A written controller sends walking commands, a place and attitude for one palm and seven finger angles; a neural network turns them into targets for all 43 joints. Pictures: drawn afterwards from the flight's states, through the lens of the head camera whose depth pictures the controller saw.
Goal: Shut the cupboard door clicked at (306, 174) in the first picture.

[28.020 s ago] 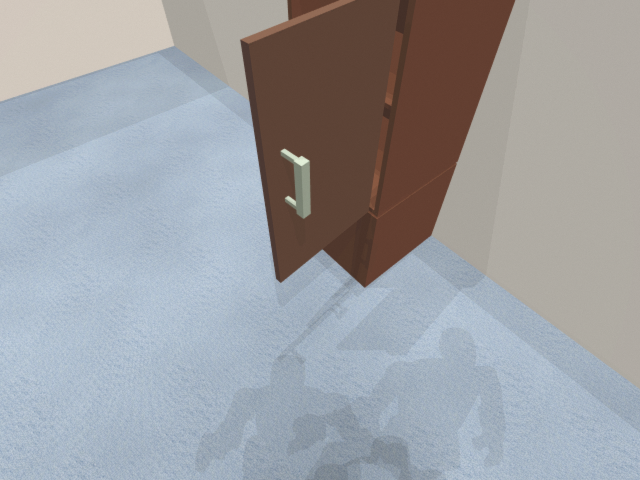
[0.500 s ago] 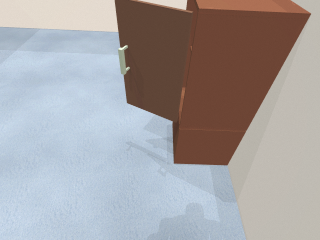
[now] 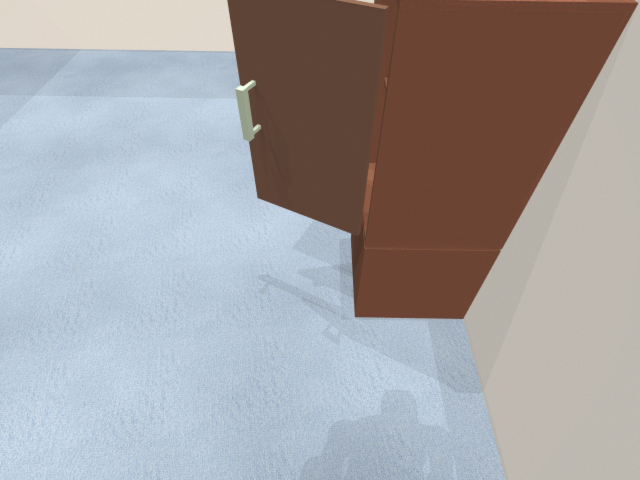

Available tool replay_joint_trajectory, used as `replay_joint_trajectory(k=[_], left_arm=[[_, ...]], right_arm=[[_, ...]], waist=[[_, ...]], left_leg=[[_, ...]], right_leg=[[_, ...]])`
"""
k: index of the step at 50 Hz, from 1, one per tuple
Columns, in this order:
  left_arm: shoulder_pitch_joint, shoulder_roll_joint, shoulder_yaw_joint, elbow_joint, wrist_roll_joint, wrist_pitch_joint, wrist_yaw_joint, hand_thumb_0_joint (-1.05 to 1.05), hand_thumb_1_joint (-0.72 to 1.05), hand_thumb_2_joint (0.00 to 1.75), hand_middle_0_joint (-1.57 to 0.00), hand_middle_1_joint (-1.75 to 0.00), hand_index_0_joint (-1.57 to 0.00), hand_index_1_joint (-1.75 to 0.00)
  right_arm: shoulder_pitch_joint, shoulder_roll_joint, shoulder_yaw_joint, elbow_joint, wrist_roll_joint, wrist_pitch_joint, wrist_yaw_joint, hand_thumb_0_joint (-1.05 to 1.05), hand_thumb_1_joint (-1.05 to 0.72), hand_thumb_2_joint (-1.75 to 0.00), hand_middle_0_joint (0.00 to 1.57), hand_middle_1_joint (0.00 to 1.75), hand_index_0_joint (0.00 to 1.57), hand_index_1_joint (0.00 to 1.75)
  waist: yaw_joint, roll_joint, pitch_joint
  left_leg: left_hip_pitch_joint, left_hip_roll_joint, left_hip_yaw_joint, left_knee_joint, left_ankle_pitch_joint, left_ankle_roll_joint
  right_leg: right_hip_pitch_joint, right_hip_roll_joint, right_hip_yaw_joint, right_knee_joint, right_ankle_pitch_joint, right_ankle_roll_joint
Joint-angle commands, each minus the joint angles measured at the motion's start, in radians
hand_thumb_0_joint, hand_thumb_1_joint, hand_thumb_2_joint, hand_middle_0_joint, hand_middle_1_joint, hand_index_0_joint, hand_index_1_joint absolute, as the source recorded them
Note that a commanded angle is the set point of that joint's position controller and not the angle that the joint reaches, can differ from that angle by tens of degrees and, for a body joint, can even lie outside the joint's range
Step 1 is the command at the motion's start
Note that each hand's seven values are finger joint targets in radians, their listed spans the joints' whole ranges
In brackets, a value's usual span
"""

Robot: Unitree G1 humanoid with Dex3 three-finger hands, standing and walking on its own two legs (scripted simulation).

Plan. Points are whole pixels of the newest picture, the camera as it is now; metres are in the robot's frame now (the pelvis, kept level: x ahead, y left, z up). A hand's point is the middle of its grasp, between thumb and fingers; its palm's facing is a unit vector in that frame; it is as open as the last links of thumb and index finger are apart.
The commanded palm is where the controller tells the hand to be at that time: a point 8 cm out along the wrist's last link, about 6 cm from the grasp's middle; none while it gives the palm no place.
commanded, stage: look to check the result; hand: left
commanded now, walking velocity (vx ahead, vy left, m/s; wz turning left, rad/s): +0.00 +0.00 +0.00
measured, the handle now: (250, 110) +0.92 +0.22 -0.02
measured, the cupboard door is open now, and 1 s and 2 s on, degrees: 63 63 63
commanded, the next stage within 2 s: walk to a spot facing it in 0.20 s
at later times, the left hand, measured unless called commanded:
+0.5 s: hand out of the picture +0.02 +0.17 -0.18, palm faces +0.09 -0.98 -0.20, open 7.4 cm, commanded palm none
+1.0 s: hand out of the picture +0.06 +0.21 -0.15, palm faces +0.34 -0.89 -0.29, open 7.4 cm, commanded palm none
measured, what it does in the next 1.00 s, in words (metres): lifts its right foot, turning left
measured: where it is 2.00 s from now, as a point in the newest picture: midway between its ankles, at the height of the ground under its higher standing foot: outside the picture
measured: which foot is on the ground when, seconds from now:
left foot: down 0.00-1.00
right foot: down 0.00-0.66, up 0.68-1.00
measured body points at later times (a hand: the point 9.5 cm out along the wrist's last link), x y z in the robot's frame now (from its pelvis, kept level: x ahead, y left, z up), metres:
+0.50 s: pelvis +0.01 -0.01 +0.00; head +0.03 +0.00 +0.45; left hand +0.02 +0.22 -0.16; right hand +0.02 -0.23 -0.16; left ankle +0.02 +0.09 -0.74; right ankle +0.01 -0.12 -0.74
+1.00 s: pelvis +0.00 -0.04 +0.00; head +0.05 -0.03 +0.44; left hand +0.04 +0.26 -0.13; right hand +0.11 -0.28 -0.15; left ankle +0.02 +0.09 -0.74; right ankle +0.03 -0.18 -0.72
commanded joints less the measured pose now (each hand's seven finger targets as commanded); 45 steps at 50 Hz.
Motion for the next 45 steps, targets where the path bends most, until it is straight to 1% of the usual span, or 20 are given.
replay_joint_trajectory(k=[1, 5, 13, 16, 17, 19, 22, 24, 27, 29, 30, 31, 32, 33, 34, 35, 36, 37, 40, 45], left_arm=[[0.072, 0.092, 0.012, -0.017, 0.004, -0.013, 0.002, 0.0, 0.9, 0.9, -0.2, -0.3, -0.2, -0.3], [0.058, 0.101, 0.013, -0.019, 0.002, -0.016, 0.003, 0.0, 0.9, 0.9, -0.2, -0.3, -0.2, -0.3], [0.034, 0.112, 0.012, -0.018, 0.0, -0.016, 0.001, 0.0, 0.9, 0.9, -0.2, -0.3, -0.2, -0.3], [0.025, 0.121, 0.014, -0.019, 0.0, -0.018, 0.0, 0.0, 0.9, 0.9, -0.2, -0.3, -0.2, -0.3], [0.032, 0.103, 0.012, -0.019, -0.001, -0.014, 0.003, 0.0, 0.9, 0.9, -0.2, -0.3, -0.2, -0.3], [0.036, 0.114, 0.022, -0.029, -0.001, -0.008, 0.006, 0.0, 0.9, 0.9, -0.2, -0.3, -0.2, -0.3], [0.02, 0.141, 0.045, -0.062, 0.001, 0.0, 0.007, 0.0, 0.9, 0.9, -0.2, -0.3, -0.2, -0.3], [0.009, 0.164, 0.058, -0.088, 0.004, 0.005, 0.008, 0.0, 0.9, 0.9, -0.2, -0.3, -0.2, -0.3], [-0.03, 0.195, 0.077, -0.137, 0.008, 0.011, 0.009, 0.0, 0.9, 0.9, -0.2, -0.3, -0.2, -0.3], [-0.07, 0.202, 0.084, -0.168, 0.013, 0.012, 0.01, 0.0, 0.9, 0.9, -0.2, -0.3, -0.2, -0.3], [-0.093, 0.209, 0.088, -0.183, 0.014, 0.014, 0.01, 0.0, 0.9, 0.9, -0.2, -0.3, -0.2, -0.3], [-0.101, 0.203, 0.09, -0.199, 0.013, 0.02, 0.008, 0.0, 0.9, 0.9, -0.2, -0.3, -0.2, -0.3], [-0.105, 0.175, 0.087, -0.212, 0.007, 0.027, 0.007, 0.0, 0.9, 0.9, -0.2, -0.3, -0.2, -0.3], [-0.147, 0.161, 0.083, -0.239, 0.005, 0.034, 0.012, 0.0, 0.9, 0.9, -0.2, -0.3, -0.2, -0.3], [-0.176, 0.174, 0.08, -0.258, 0.013, 0.036, 0.012, 0.0, 0.9, 0.9, -0.2, -0.3, -0.2, -0.3], [-0.176, 0.171, 0.082, -0.261, 0.014, 0.031, 0.009, 0.0, 0.9, 0.9, -0.2, -0.3, -0.2, -0.3], [-0.173, 0.171, 0.082, -0.259, 0.012, 0.023, 0.004, 0.0, 0.9, 0.9, -0.2, -0.3, -0.2, -0.3], [-0.169, 0.167, 0.081, -0.259, 0.01, 0.019, -0.001, 0.0, 0.9, 0.9, -0.2, -0.3, -0.2, -0.3], [-0.183, 0.168, 0.077, -0.275, 0.007, 0.018, -0.008, 0.0, 0.9, 0.9, -0.2, -0.3, -0.2, -0.3], [-0.199, 0.178, 0.07, -0.314, 0.004, 0.026, -0.008, 0.0, 0.9, 0.9, -0.2, -0.3, -0.2, -0.3]], right_arm=[[0.065, -0.103, -0.017, -0.02, 0.002, -0.008, -0.007, 0.0, -0.9, -0.9, 0.2, 0.3, 0.2, 0.3], [0.05, -0.109, -0.017, -0.017, 0.004, -0.011, -0.008, 0.0, -0.9, -0.9, 0.2, 0.3, 0.2, 0.3], [0.026, -0.121, -0.015, -0.014, 0.003, -0.011, -0.009, 0.0, -0.9, -0.9, 0.2, 0.3, 0.2, 0.3], [0.022, -0.127, -0.016, -0.014, 0.004, -0.014, -0.009, 0.0, -0.9, -0.9, 0.2, 0.3, 0.2, 0.3], [0.022, -0.102, -0.012, -0.014, 0.003, -0.009, -0.007, 0.0, -0.9, -0.9, 0.2, 0.3, 0.2, 0.3], [0.022, -0.105, -0.015, -0.027, 0.004, 0.0, -0.005, 0.0, -0.9, -0.9, 0.2, 0.3, 0.2, 0.3], [0.001, -0.118, -0.028, -0.055, 0.001, 0.012, 0.0, 0.0, -0.9, -0.9, 0.2, 0.3, 0.2, 0.3], [-0.011, -0.124, -0.037, -0.081, 0.001, 0.021, 0.004, 0.0, -0.9, -0.9, 0.2, 0.3, 0.2, 0.3], [-0.017, -0.114, -0.051, -0.115, -0.004, 0.033, 0.011, 0.0, -0.9, -0.9, 0.2, 0.3, 0.2, 0.3], [-0.022, -0.12, -0.06, -0.142, -0.004, 0.038, 0.017, 0.0, -0.9, -0.9, 0.2, 0.3, 0.2, 0.3], [-0.013, -0.121, -0.062, -0.145, -0.004, 0.036, 0.022, 0.0, -0.9, -0.9, 0.2, 0.3, 0.2, 0.3], [0.004, -0.148, -0.066, -0.152, -0.008, 0.034, 0.024, 0.0, -0.9, -0.9, 0.2, 0.3, 0.2, 0.3], [0.033, -0.201, -0.074, -0.156, -0.019, 0.027, 0.021, 0.0, -0.9, -0.9, 0.2, 0.3, 0.2, 0.3], [0.084, -0.246, -0.088, -0.149, -0.029, 0.027, 0.006, 0.0, -0.9, -0.9, 0.2, 0.3, 0.2, 0.3], [0.11, -0.269, -0.087, -0.138, -0.024, 0.026, -0.003, 0.0, -0.9, -0.9, 0.2, 0.3, 0.2, 0.3], [0.075, -0.266, -0.087, -0.151, -0.023, 0.026, -0.008, 0.0, -0.9, -0.9, 0.2, 0.3, 0.2, 0.3], [0.038, -0.261, -0.085, -0.168, -0.022, 0.022, -0.011, 0.0, -0.9, -0.9, 0.2, 0.3, 0.2, 0.3], [0.015, -0.256, -0.082, -0.179, -0.021, 0.019, -0.012, 0.0, -0.9, -0.9, 0.2, 0.3, 0.2, 0.3], [-0.005, -0.261, -0.086, -0.193, -0.019, 0.02, -0.009, 0.0, -0.9, -0.9, 0.2, 0.3, 0.2, 0.3], [-0.034, -0.291, -0.104, -0.22, -0.022, 0.037, 0.003, 0.0, -0.9, -0.9, 0.2, 0.3, 0.2, 0.3]], waist=[[0.003, -0.026, 0.062], [0.002, -0.004, 0.041], [0.003, -0.005, 0.06], [0.004, 0.003, 0.042], [0.005, -0.003, 0.048], [0.009, -0.012, 0.054], [0.013, -0.014, 0.037], [0.017, -0.065, 0.033], [0.008, -0.13, 0.001], [-0.005, -0.138, 0.0], [-0.015, -0.113, 0.006], [-0.021, 0.002, 0.0], [-0.036, 0.212, 0.012], [-0.07, 0.316, 0.021], [-0.063, 0.252, 0.005], [-0.043, 0.168, -0.024], [-0.027, 0.102, -0.04], [-0.017, 0.079, -0.056], [-0.016, 0.081, -0.079], [-0.02, 0.155, -0.079]], left_leg=[[-0.03, 0.108, -0.127, -0.112, -0.037, 0.0], [0.003, 0.112, -0.121, -0.1, 0.029, -0.002], [0.012, 0.111, -0.12, -0.106, 0.037, -0.007], [0.022, 0.115, -0.117, -0.103, 0.077, -0.007], [0.007, 0.11, -0.118, -0.094, 0.077, -0.011], [-0.033, 0.101, -0.127, -0.057, 0.113, -0.012], [-0.088, 0.085, -0.139, 0.002, 0.112, -0.012], [-0.13, 0.058, -0.129, 0.073, 0.097, -0.019], [-0.139, 0.037, -0.089, 0.228, 0.014, -0.034], [-0.138, 0.046, -0.082, 0.276, -0.078, -0.042], [-0.116, 0.067, -0.093, 0.215, -0.043, -0.039], [-0.087, 0.1, -0.178, 0.119, 0.074, -0.015], [-0.077, 0.201, -0.434, -0.007, 0.236, 0.041], [-0.014, 0.301, -0.667, -0.147, 0.277, 0.103], [0.015, 0.323, -0.704, -0.151, 0.274, 0.133], [0.031, 0.311, -0.672, -0.128, 0.25, 0.15], [0.04, 0.276, -0.607, -0.108, 0.247, 0.151], [0.053, 0.243, -0.563, -0.096, 0.265, 0.141], [0.077, 0.199, -0.527, -0.093, 0.281, 0.13], [0.021, 0.166, -0.574, -0.106, 0.142, 0.125]], right_leg=[[-0.032, -0.066, 0.091, -0.089, 0.005, -0.04], [-0.023, -0.067, 0.091, -0.088, 0.036, -0.042], [-0.013, -0.071, 0.096, -0.106, 0.04, -0.042], [0.01, -0.074, 0.09, -0.104, 0.071, -0.042], [0.011, -0.079, 0.081, -0.094, 0.067, -0.038], [0.022, -0.088, 0.062, -0.058, 0.076, -0.038], [0.027, -0.126, 0.046, -0.019, 0.069, -0.052], [0.027, -0.169, 0.055, -0.022, 0.062, -0.076], [-0.008, -0.269, 0.076, -0.037, 0.04, -0.13], [-0.04, -0.3, 0.054, -0.006, 0.074, -0.144], [-0.065, -0.298, 0.013, 0.043, 0.069, -0.126], [-0.109, -0.238, -0.044, 0.133, -0.002, -0.078], [-0.173, -0.098, -0.101, 0.321, -0.155, -0.015], [-0.295, 0.005, -0.049, 0.539, -0.387, 0.015], [-0.356, -0.012, 0.057, 0.646, -0.377, 0.006], [-0.374, -0.017, 0.094, 0.694, -0.32, 0.014], [-0.373, -0.02, 0.103, 0.706, -0.259, 0.024], [-0.371, -0.015, 0.099, 0.699, -0.217, 0.034], [-0.347, 0.002, 0.09, 0.621, -0.193, 0.051], [-0.246, 0.04, 0.083, 0.422, -0.227, 0.052]])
